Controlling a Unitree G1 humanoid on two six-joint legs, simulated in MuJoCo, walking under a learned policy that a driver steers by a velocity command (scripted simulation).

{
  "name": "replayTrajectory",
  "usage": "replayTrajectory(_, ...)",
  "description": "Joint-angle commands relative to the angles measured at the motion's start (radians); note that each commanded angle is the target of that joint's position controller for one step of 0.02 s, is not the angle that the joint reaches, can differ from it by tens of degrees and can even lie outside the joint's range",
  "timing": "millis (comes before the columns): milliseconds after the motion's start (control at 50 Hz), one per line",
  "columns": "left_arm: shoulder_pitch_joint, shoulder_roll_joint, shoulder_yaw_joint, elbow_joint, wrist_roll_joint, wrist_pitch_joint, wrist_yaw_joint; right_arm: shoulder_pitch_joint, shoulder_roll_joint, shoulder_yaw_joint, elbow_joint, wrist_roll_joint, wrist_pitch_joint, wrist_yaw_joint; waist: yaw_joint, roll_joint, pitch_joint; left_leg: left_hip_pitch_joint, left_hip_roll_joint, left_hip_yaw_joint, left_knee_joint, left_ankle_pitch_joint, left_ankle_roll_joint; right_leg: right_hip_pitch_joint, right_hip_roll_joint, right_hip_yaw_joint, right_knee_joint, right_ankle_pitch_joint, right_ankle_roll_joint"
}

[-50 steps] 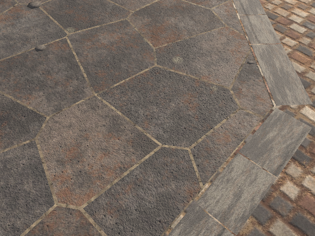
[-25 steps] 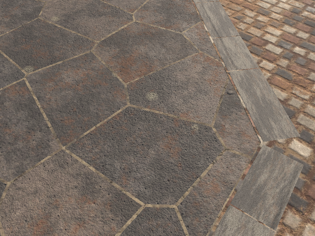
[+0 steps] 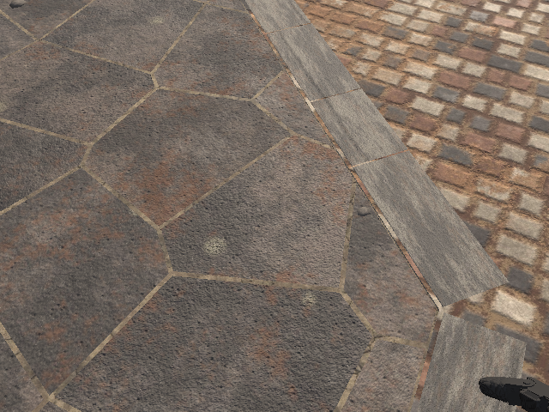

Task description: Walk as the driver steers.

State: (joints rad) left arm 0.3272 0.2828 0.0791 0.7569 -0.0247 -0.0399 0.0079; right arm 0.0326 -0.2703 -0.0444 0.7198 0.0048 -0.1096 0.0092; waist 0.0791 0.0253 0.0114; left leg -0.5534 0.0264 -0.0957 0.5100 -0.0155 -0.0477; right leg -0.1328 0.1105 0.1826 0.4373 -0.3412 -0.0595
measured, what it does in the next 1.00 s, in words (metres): walks ahead: left foot, then right foot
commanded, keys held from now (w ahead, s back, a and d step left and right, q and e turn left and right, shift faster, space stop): w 0.46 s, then w+q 0.54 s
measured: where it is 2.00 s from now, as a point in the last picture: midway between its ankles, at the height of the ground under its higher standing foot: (272, 213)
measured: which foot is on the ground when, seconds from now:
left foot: up 0.00-0.02, down 0.04-0.56, up 0.58-1.00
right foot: down 0.00-0.04, up 0.06-0.52, down 0.54-1.00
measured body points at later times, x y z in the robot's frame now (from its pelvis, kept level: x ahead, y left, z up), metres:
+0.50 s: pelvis +0.26 +0.00 +0.00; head +0.29 +0.00 +0.45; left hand +0.53 +0.19 -0.07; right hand +0.21 -0.28 -0.13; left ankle +0.16 +0.14 -0.74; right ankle +0.39 -0.15 -0.72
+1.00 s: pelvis +0.51 -0.03 +0.00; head +0.54 -0.02 +0.45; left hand +0.50 +0.26 -0.13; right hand +0.74 -0.24 -0.10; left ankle +0.67 +0.13 -0.70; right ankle +0.39 -0.14 -0.74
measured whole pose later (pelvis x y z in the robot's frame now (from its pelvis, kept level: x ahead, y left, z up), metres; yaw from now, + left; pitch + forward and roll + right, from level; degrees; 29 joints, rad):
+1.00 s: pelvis +0.51 -0.03 +0.00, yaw +8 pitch +2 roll -3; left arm 0.34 0.27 0.08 0.84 0.00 -0.07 0.01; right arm 0.10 -0.26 -0.05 0.73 0.02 -0.03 0.05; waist 0.07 0.04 0.02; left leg -0.65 0.09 0.01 0.68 -0.02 0.04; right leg 0.08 0.01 -0.26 0.23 -0.34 0.01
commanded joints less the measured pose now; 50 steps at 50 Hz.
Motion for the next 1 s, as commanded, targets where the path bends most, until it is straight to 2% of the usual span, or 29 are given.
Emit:
replayTrajectory(20, -0.015, 0.125, 0.030, -0.061, 0.006, -0.004, 0.007, 0.045, -0.134, -0.048, -0.054, 0.004, -0.032, 0.004, -0.085, -0.159, -0.063, 0.225, -0.025, 0.039, -0.062, -0.035, 0.047, -0.044, -0.221, 0.216, 0.014, 0.228, -0.113)
replayTrajectory(40, -0.013, 0.082, 0.015, -0.067, 0.012, -0.008, 0.006, 0.143, -0.162, -0.061, -0.035, -0.011, -0.038, 0.000, -0.129, -0.145, -0.129, 0.381, 0.026, 0.009, -0.059, -0.043, 0.088, -0.077, -0.179, 0.172, 0.138, 0.265, -0.080)
replayTrajectory(60, 0.011, 0.022, -0.008, -0.080, 0.029, -0.013, 0.004, 0.294, -0.216, -0.073, -0.019, -0.026, -0.040, -0.005, -0.177, -0.015, -0.259, 0.618, 0.199, -0.174, -0.058, -0.086, 0.154, -0.194, -0.108, 0.070, 0.424, 0.102, -0.039)
replayTrajectory(80, 0.160, -0.006, -0.018, -0.097, -0.008, -0.025, 0.002, 0.375, -0.294, -0.095, 0.035, -0.029, -0.025, 0.006, -0.106, 0.364, -0.326, 0.852, 0.377, -0.665, -0.181, -0.339, 0.319, -0.530, -0.001, -0.030, 0.715, -0.253, 0.014)
replayTrajectory(100, 0.142, 0.098, -0.001, -0.064, -0.016, -0.027, 0.005, 0.348, -0.191, -0.073, 0.014, -0.003, -0.023, 0.012, -0.138, 0.218, -0.240, 0.817, 0.366, -0.706, -0.223, -0.551, 0.304, -0.646, -0.066, 0.019, 0.834, -0.224, 0.023)
replayTrajectory(120, 0.026, 0.139, 0.009, -0.079, -0.008, -0.025, 0.003, 0.307, -0.136, -0.058, 0.006, 0.001, -0.017, 0.010, -0.163, 0.114, -0.125, 0.711, 0.323, -0.543, -0.222, -0.517, 0.263, -0.677, -0.096, 0.003, 0.858, -0.129, 0.024)
replayTrajectory(140, -0.038, 0.126, 0.007, -0.093, 0.004, -0.025, 0.005, 0.261, -0.126, -0.049, -0.002, -0.010, -0.010, 0.010, -0.149, 0.039, -0.073, 0.604, 0.280, -0.427, -0.230, -0.389, 0.246, -0.647, -0.126, -0.030, 0.835, -0.064, 0.025)
replayTrajectory(160, -0.077, 0.113, 0.007, -0.108, 0.016, -0.030, 0.002, 0.234, -0.109, -0.043, 0.004, -0.014, -0.006, 0.010, -0.134, 0.032, -0.028, 0.527, 0.247, -0.352, -0.248, -0.274, 0.251, -0.635, -0.151, -0.038, 0.780, -0.018, 0.025)
replayTrajectory(180, -0.073, 0.098, 0.007, -0.112, 0.014, -0.031, -0.003, 0.222, -0.097, -0.035, 0.006, -0.020, -0.006, 0.008, -0.109, 0.059, -0.023, 0.474, 0.220, -0.291, -0.266, -0.196, 0.245, -0.588, -0.178, -0.049, 0.737, 0.009, 0.024)
replayTrajectory(220, -0.057, 0.068, 0.001, -0.112, 0.010, -0.028, -0.010, 0.232, -0.090, -0.033, 0.020, -0.010, -0.009, 0.009, -0.092, 0.087, -0.034, 0.444, 0.196, -0.221, -0.295, -0.099, 0.259, -0.551, -0.194, -0.086, 0.664, 0.021, 0.032)
replayTrajectory(280, -0.134, 0.037, -0.014, -0.141, 0.019, -0.029, -0.012, 0.257, -0.139, -0.045, 0.041, 0.000, -0.007, 0.002, -0.104, 0.061, -0.019, 0.435, 0.205, -0.149, -0.335, 0.010, 0.281, -0.570, -0.213, -0.120, 0.504, 0.104, 0.053)
replayTrajectory(320, -0.189, 0.021, -0.024, -0.152, 0.018, -0.033, -0.017, 0.272, -0.155, -0.048, 0.052, 0.004, 0.002, -0.002, -0.121, 0.055, -0.014, 0.428, 0.187, -0.088, -0.347, 0.036, 0.267, -0.540, -0.210, -0.138, 0.377, 0.208, 0.058)
replayTrajectory(380, -0.269, 0.021, -0.027, -0.166, 0.011, -0.039, -0.026, 0.309, -0.169, -0.048, 0.074, 0.014, 0.012, -0.002, -0.151, 0.061, 0.004, 0.420, 0.166, -0.023, -0.342, 0.033, 0.244, -0.468, -0.182, -0.169, 0.223, 0.323, 0.063)
replayTrajectory(420, -0.317, 0.029, -0.026, -0.183, 0.005, -0.042, -0.034, 0.345, -0.175, -0.048, 0.093, 0.019, 0.020, -0.001, -0.167, 0.064, 0.017, 0.449, 0.185, -0.025, -0.327, 0.028, 0.237, -0.448, -0.167, -0.178, 0.169, 0.334, 0.056)
replayTrajectory(480, -0.346, 0.049, -0.019, -0.205, 0.003, -0.050, -0.045, 0.362, -0.188, -0.051, 0.112, 0.026, 0.036, -0.003, -0.152, 0.074, 0.033, 0.504, 0.223, -0.051, -0.277, 0.069, 0.217, -0.408, -0.152, -0.179, 0.099, 0.265, 0.021)
replayTrajectory(520, -0.215, 0.091, 0.006, -0.172, 0.012, -0.057, -0.041, 0.338, -0.197, -0.050, 0.113, 0.029, 0.046, -0.008, -0.062, 0.065, -0.030, 0.485, 0.190, -0.029, -0.135, 0.261, 0.185, -0.193, -0.113, -0.207, 0.024, 0.262, -0.012)
replayTrajectory(540, -0.067, 0.143, 0.031, -0.134, 0.021, -0.057, -0.031, 0.333, -0.169, -0.039, 0.106, 0.021, 0.044, -0.009, 0.005, 0.039, -0.131, 0.398, 0.135, 0.013, 0.050, 0.274, 0.153, 0.042, -0.149, -0.174, 0.036, 0.285, -0.043)
replayTrajectory(560, 0.120, 0.232, 0.053, -0.112, 0.037, -0.050, -0.015, 0.328, -0.091, -0.010, 0.070, -0.014, 0.036, -0.009, 0.068, -0.121, -0.298, 0.181, 0.053, 0.070, 0.395, -0.071, 0.106, 0.339, -0.386, 0.075, 0.063, 0.322, -0.109)
replayTrajectory(580, 0.129, 0.261, 0.053, -0.102, 0.042, -0.042, -0.022, 0.444, -0.029, 0.008, 0.062, 0.013, 0.017, -0.006, 0.006, -0.366, -0.396, -0.125, -0.060, 0.031, 0.661, -0.578, 0.072, 0.521, -0.553, 0.477, -0.070, 0.107, -0.236)
replayTrajectory(600, 0.109, 0.169, 0.032, -0.103, 0.030, -0.042, -0.023, 0.379, -0.142, -0.021, 0.076, 0.035, 0.013, -0.006, 0.036, -0.219, -0.288, -0.221, -0.008, -0.039, 0.768, -0.544, 0.072, 0.433, -0.515, 0.448, -0.115, -0.019, -0.204)
replayTrajectory(620, 0.051, 0.130, 0.017, -0.102, 0.021, -0.045, -0.022, 0.306, -0.166, -0.031, 0.055, 0.041, 0.012, -0.004, 0.023, -0.177, -0.167, -0.252, 0.029, -0.022, 0.767, -0.447, 0.078, 0.312, -0.481, 0.297, -0.134, 0.005, -0.168)
replayTrajectory(640, -0.016, 0.103, 0.007, -0.103, 0.025, -0.049, -0.026, 0.275, -0.149, -0.031, 0.055, 0.032, 0.019, -0.008, -0.012, -0.118, -0.110, -0.209, 0.066, -0.007, 0.733, -0.366, 0.072, 0.191, -0.437, 0.197, -0.167, 0.074, -0.149)
replayTrajectory(660, -0.065, 0.076, 0.001, -0.100, 0.029, -0.054, -0.030, 0.266, -0.138, -0.035, 0.054, 0.021, 0.029, -0.010, -0.041, -0.124, -0.060, -0.177, 0.089, -0.008, 0.689, -0.312, 0.065, 0.100, -0.402, 0.114, -0.204, 0.134, -0.141)
replayTrajectory(700, -0.106, 0.061, 0.002, -0.085, 0.037, -0.071, -0.031, 0.298, -0.098, -0.034, 0.063, 0.026, 0.054, -0.009, -0.084, -0.140, -0.036, -0.096, 0.110, -0.011, 0.661, -0.252, 0.054, -0.001, -0.376, 0.006, -0.266, 0.225, -0.135)
replayTrajectory(780, -0.092, 0.088, 0.018, -0.040, 0.044, -0.083, -0.016, 0.237, -0.070, -0.034, 0.034, 0.020, 0.074, -0.010, -0.092, -0.085, 0.003, -0.167, 0.108, -0.034, 0.564, -0.121, 0.033, 0.001, -0.378, -0.144, -0.301, 0.398, -0.140)
replayTrajectory(880, -0.059, 0.126, 0.029, -0.005, 0.035, -0.070, 0.001, 0.089, -0.044, -0.021, -0.015, 0.014, 0.067, 0.020, -0.043, -0.067, 0.049, -0.144, 0.091, 0.044, 0.291, 0.081, 0.047, 0.041, -0.359, -0.295, -0.317, 0.416, -0.107)
replayTrajectory(940, -0.008, 0.149, 0.038, 0.024, 0.023, -0.053, 0.005, -0.004, -0.037, -0.014, -0.062, 0.016, 0.067, 0.038, -0.008, -0.058, 0.082, -0.169, 0.083, 0.085, 0.192, 0.053, 0.073, 0.134, -0.389, -0.333, -0.294, 0.435, -0.097)
replayTrajectory(980, 0.006, 0.163, 0.044, 0.038, 0.012, -0.037, 0.006, -0.036, -0.046, -0.016, -0.091, 0.017, 0.067, 0.049, -0.006, -0.067, 0.087, -0.171, 0.069, 0.116, 0.153, -0.020, 0.097, 0.203, -0.408, -0.353, -0.249, 0.512, -0.083)
replayTrajectory(1000, 0.000, 0.174, 0.046, 0.040, 0.008, -0.030, 0.008, -0.033, -0.056, -0.021, -0.102, 0.017, 0.068, 0.053, -0.019, -0.078, 0.077, -0.140, 0.049, 0.140, 0.139, -0.068, 0.114, 0.224, -0.411, -0.369, -0.207, 0.628, -0.072)
Velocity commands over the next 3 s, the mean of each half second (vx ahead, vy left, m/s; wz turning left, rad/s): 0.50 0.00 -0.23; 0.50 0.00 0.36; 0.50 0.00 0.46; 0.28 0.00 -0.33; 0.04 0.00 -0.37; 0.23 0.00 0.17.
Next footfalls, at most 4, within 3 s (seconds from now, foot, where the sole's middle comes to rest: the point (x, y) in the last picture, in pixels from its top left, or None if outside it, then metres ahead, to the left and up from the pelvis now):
0.04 left None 0.20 0.14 -0.77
0.54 right None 0.43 -0.15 -0.77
1.08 left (269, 314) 0.71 0.12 -0.77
1.60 right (311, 214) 1.05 0.02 -0.77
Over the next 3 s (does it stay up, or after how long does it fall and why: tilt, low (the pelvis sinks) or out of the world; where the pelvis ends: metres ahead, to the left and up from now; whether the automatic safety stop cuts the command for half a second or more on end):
stays up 1.15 0.15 -0.01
